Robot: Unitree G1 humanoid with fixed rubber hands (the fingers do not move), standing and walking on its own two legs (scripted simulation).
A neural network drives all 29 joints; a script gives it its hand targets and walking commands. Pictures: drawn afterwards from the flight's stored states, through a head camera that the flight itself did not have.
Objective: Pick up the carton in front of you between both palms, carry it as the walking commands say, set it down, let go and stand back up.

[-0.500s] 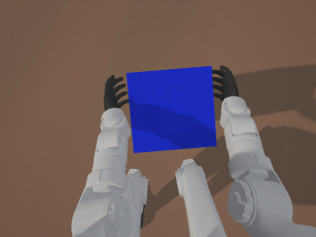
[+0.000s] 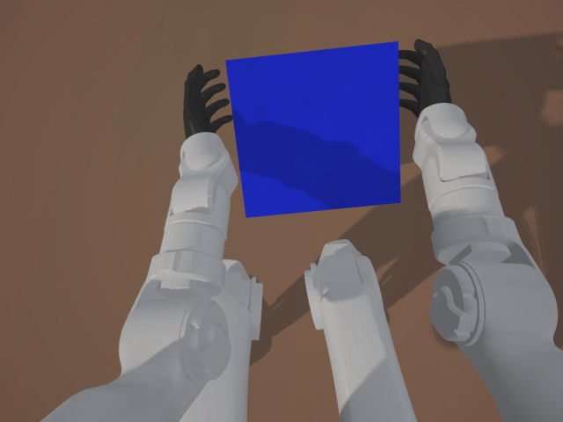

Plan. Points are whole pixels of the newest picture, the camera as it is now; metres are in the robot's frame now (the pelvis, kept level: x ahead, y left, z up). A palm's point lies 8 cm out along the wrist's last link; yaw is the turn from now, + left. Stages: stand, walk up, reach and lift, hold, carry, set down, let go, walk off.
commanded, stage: set down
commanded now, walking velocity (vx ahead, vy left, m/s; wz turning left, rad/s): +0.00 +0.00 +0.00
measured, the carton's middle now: (309, 133) +0.49 -0.10 -0.25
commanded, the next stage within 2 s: none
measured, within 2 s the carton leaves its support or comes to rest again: rests again in 0.80 s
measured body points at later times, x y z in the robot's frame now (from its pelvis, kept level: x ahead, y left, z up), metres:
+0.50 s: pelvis +0.00 +0.00 -0.05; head +0.33 -0.06 +0.25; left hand +0.52 +0.04 -0.19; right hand +0.50 -0.26 -0.19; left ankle +0.11 +0.13 -0.40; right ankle +0.12 -0.12 -0.40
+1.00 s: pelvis +0.01 +0.00 -0.05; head +0.36 -0.05 +0.23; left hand +0.54 +0.05 -0.21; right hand +0.52 -0.26 -0.22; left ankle +0.10 +0.13 -0.40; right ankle +0.12 -0.12 -0.40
